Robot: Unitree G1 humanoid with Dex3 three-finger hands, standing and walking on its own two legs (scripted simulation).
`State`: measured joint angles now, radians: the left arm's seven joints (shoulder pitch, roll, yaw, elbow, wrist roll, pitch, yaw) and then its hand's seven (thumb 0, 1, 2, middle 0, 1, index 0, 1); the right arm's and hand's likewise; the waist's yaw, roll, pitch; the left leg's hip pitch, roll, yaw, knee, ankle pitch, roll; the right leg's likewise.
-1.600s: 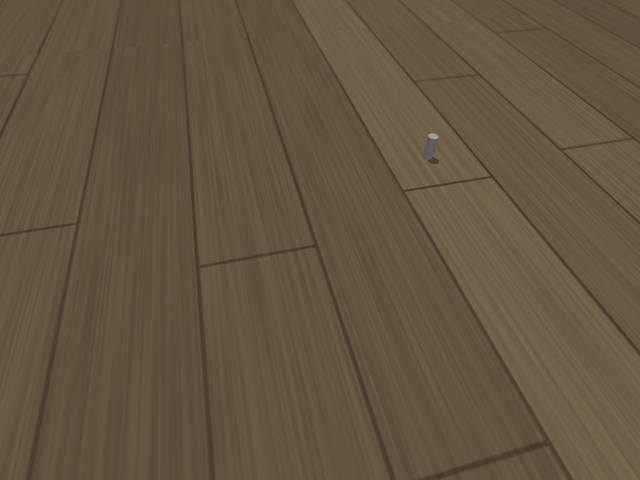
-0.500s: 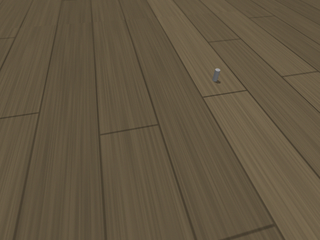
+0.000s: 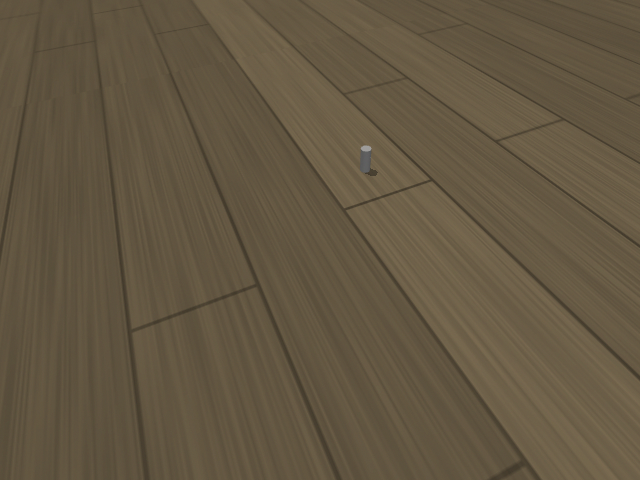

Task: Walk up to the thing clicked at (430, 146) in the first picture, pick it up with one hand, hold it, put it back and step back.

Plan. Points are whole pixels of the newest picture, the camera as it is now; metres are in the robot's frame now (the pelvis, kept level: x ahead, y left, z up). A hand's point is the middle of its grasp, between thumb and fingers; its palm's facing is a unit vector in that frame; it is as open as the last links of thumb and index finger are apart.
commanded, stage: walk up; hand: left
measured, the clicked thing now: (365, 159) +1.66 -0.09 -0.69
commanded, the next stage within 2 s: none
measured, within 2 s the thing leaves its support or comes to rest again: neither
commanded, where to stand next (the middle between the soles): +1.27 -0.19 m, yaw -12 degrees
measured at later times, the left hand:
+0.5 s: hand (179, 325) +0.38 +0.28 -0.12, palm faces -0.20 -0.92 -0.34, open 7.4 cm
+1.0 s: hand (271, 212) +0.65 +0.15 -0.10, palm faces -0.22 -0.90 -0.38, open 7.4 cm
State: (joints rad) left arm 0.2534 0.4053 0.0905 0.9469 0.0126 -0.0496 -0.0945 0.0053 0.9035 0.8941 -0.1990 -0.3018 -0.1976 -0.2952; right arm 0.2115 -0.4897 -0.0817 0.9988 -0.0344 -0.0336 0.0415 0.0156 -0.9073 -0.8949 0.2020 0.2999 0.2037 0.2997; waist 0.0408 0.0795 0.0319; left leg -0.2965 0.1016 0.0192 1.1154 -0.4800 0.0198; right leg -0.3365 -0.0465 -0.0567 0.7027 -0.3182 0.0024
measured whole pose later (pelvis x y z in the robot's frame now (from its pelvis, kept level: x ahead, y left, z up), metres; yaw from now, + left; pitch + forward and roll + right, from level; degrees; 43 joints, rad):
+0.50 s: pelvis +0.26 +0.02 +0.02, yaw -8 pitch -2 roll +0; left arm 0.26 0.47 0.05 0.90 -0.01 -0.06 -0.07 0.01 0.90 0.89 -0.20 -0.30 -0.20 -0.30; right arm 0.30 -0.39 -0.06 0.87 -0.01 -0.11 0.05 0.01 -0.90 -0.89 0.21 0.30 0.21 0.30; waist -0.04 -0.07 0.05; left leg -0.19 0.07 0.15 0.48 -0.25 0.01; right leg -0.49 -0.04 0.06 1.07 -0.29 -0.02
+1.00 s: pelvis +0.51 -0.08 +0.03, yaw -14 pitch -2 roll +1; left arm 0.25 0.36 0.03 0.87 -0.02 -0.09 -0.04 0.00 0.90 0.89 -0.20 -0.30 -0.20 -0.30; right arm 0.25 -0.43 -0.04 0.87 0.00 -0.05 0.05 0.01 -0.91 -0.89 0.21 0.30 0.21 0.30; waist 0.01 0.05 0.09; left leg -0.47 0.08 -0.03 1.08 -0.29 0.03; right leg -0.19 0.02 -0.03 0.46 -0.23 -0.05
